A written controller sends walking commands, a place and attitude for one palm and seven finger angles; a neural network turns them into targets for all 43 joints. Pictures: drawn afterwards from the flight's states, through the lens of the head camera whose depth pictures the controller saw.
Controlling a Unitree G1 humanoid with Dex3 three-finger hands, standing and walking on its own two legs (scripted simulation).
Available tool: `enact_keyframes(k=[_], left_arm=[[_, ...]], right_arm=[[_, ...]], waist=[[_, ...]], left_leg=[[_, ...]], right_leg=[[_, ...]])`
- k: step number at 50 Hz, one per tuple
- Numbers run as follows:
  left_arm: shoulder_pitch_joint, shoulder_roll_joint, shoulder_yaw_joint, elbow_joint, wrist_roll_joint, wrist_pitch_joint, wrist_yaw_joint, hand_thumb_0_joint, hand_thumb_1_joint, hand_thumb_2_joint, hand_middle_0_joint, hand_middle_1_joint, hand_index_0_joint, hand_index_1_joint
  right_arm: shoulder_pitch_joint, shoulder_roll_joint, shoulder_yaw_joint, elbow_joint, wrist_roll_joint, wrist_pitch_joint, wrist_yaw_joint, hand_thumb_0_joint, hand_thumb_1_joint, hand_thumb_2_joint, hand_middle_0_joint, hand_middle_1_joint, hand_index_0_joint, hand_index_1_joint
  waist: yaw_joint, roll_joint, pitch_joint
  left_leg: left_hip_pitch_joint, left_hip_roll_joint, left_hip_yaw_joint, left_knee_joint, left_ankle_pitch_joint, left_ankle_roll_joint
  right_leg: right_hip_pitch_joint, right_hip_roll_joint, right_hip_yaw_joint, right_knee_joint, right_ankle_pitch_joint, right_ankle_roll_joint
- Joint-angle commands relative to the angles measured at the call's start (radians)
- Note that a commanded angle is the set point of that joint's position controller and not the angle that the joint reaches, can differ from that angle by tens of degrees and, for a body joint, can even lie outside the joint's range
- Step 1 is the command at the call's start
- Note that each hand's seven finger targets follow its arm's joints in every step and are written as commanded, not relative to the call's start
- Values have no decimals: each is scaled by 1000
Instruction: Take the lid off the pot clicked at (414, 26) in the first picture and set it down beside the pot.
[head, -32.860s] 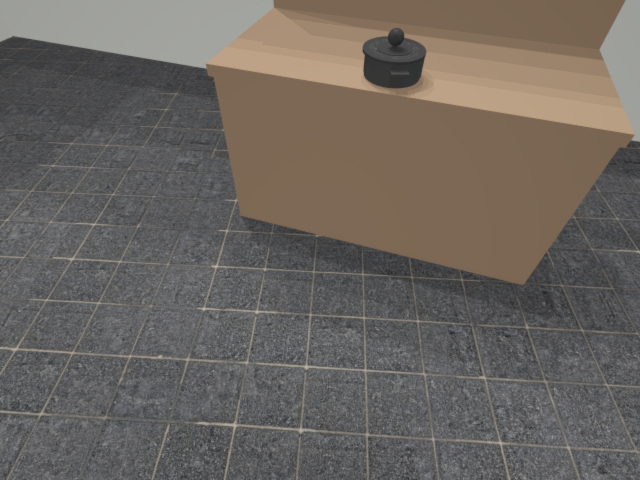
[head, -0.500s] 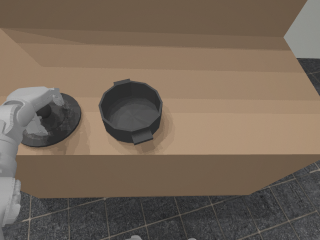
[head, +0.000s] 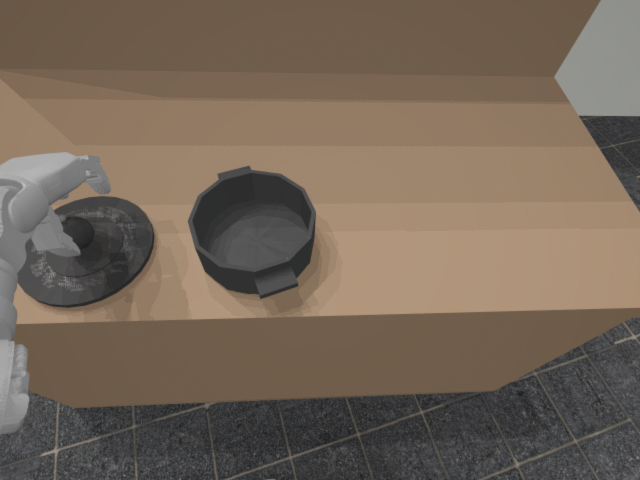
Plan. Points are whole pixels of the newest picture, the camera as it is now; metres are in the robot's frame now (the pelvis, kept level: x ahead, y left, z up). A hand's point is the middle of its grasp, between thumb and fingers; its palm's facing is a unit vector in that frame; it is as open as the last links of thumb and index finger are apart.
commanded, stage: raise the empty hand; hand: left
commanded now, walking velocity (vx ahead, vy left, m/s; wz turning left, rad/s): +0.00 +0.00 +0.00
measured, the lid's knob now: (75, 233) +0.44 +0.34 +0.00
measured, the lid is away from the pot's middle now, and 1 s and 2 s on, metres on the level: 0.25 0.25 0.25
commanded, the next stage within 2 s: draw the hand back to the body in 0.90 s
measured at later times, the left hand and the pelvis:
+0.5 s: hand (25, 191) +0.42 +0.34 +0.11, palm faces -0.38 -0.07 -0.92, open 11.1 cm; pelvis +0.00 +0.01 +0.01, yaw +1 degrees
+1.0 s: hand out of the picture +0.42 +0.35 +0.15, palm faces -0.37 -0.08 -0.93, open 11.1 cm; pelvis +0.00 +0.01 +0.02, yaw +2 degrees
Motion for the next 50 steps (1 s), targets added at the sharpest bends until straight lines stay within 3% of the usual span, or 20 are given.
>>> enact_keyframes(k=[1,4,7,11,14,17,20,23,28,31,33,35,37,40,42,44,46,47,49,50], left_arm=[[-427,380,103,-162,-16,8,22,0,-38,700,-370,-820,-370,-820],[-443,341,77,-234,-10,-1,12,0,-38,700,-370,-820,-370,-820],[-393,369,114,-193,-28,-7,-4,0,-38,700,-370,-820,-370,-820],[-478,297,40,-258,-37,5,-24,0,-38,700,-370,-820,-370,-820],[-481,376,116,-323,-37,-8,-24,0,-38,700,-370,-820,-370,-820],[-437,370,123,-273,-51,-7,-26,0,-38,700,-370,-820,-370,-820],[-426,306,59,-195,-52,25,-33,0,-38,700,-370,-820,-370,-820],[-532,274,14,-334,-42,29,-46,0,-38,700,-370,-820,-370,-820],[-529,389,121,-338,-58,21,-56,0,-38,700,-370,-820,-370,-820],[-499,314,58,-231,-64,43,-67,0,-38,700,-370,-820,-370,-820],[-523,273,15,-243,-56,55,-76,0,-38,700,-370,-820,-370,-820],[-569,283,14,-335,-44,53,-84,0,-38,700,-370,-820,-370,-820],[-527,356,79,-317,-47,44,-85,0,-38,700,-370,-820,-370,-820],[-571,375,85,-287,-63,54,-100,0,-38,700,-370,-820,-370,-820],[-571,374,79,-292,-55,50,-101,0,-38,700,-370,-820,-370,-820],[-555,263,-12,-220,-56,61,-115,0,-38,700,-370,-820,-370,-820],[-538,295,15,-222,-56,59,-118,0,-38,700,-370,-820,-370,-820],[-562,334,38,-277,-51,49,-116,0,-38,700,-370,-820,-370,-820],[-594,316,23,-294,-49,46,-118,0,-38,700,-370,-820,-370,-820],[-591,351,55,-294,-50,41,-115,0,-38,700,-370,-820,-370,-820]], right_arm=[[61,-181,-56,-75,2,-22,-15,0,-900,-900,200,300,200,300],[53,-168,-63,-83,-2,-23,-10,0,-900,-900,200,300,200,300],[47,-172,-60,-88,-1,-20,-10,0,-900,-900,200,300,200,300],[30,-170,-64,-86,-1,-9,-4,0,-900,-900,200,300,200,300],[27,-164,-67,-98,-5,-9,-6,0,-900,-900,200,300,200,300],[13,-167,-61,-99,-7,-10,-4,0,-900,-900,200,300,200,300],[1,-166,-56,-90,1,-6,6,0,-900,-900,200,300,200,300],[-14,-157,-62,-107,-2,-7,12,0,-900,-900,200,300,200,300],[-10,-160,-57,-108,-10,-12,4,0,-900,-900,200,300,200,300],[-23,-159,-48,-97,-1,-13,5,0,-900,-900,200,300,200,300],[-24,-161,-54,-95,-2,-17,12,0,-900,-900,200,300,200,300],[-36,-156,-56,-111,-3,-19,16,0,-900,-900,200,300,200,300],[-34,-164,-55,-119,-6,-22,13,0,-900,-900,200,300,200,300],[-31,-165,-50,-105,-5,-17,8,0,-900,-900,200,300,200,300],[-35,-169,-52,-114,-6,-22,8,0,-900,-900,200,300,200,300],[-28,-163,-51,-94,-2,-20,11,0,-900,-900,200,300,200,300],[-28,-166,-52,-102,0,-21,13,0,-900,-900,200,300,200,300],[-38,-173,-54,-109,-3,-21,13,0,-900,-900,200,300,200,300],[-35,-164,-53,-107,-6,-17,10,0,-900,-900,200,300,200,300],[-28,-167,-56,-104,-7,-19,8,0,-900,-900,200,300,200,300]], waist=[[9,58,-369],[10,154,-406],[16,87,-382],[2,98,-371],[18,123,-437],[20,92,-401],[14,42,-299],[10,138,-353],[22,102,-416],[17,47,-305],[13,75,-284],[22,113,-340],[30,85,-362],[24,44,-353],[27,66,-355],[11,51,-283],[22,47,-276],[29,82,-310],[21,79,-344],[24,77,-359]], left_leg=[[373,36,-89,-70,452,-31],[484,44,-107,-65,582,-51],[457,45,-103,-72,585,-40],[490,50,-114,-96,547,-45],[562,50,-129,-97,647,-50],[527,49,-122,-107,661,-48],[447,50,-108,-134,516,-41],[550,55,-136,-139,593,-60],[576,50,-138,-149,623,-54],[488,47,-121,-178,518,-47],[503,56,-127,-185,525,-56],[559,55,-141,-185,568,-64],[557,51,-136,-179,601,-59],[510,45,-118,-198,507,-36],[524,43,-123,-197,555,-45],[514,51,-127,-201,509,-51],[496,46,-125,-208,461,-47],[517,46,-123,-202,500,-49],[532,41,-126,-197,514,-48],[540,44,-125,-195,520,-43]], right_leg=[[51,32,-22,-54,238,-73],[22,34,-27,-61,241,-75],[57,30,-25,-72,266,-74],[37,29,-32,-91,227,-70],[78,29,-29,-97,261,-72],[100,23,-27,-107,288,-73],[89,22,-31,-121,233,-70],[74,19,-31,-128,219,-74],[145,17,-25,-144,257,-72],[140,16,-32,-157,240,-72],[120,14,-34,-161,214,-73],[126,14,-32,-164,216,-77],[165,11,-23,-169,252,-78],[209,8,-21,-179,259,-72],[199,7,-22,-177,270,-76],[132,15,-33,-183,214,-70],[142,15,-30,-184,193,-75],[159,9,-22,-182,220,-80],[170,14,-24,-181,230,-76],[176,13,-22,-181,236,-75]])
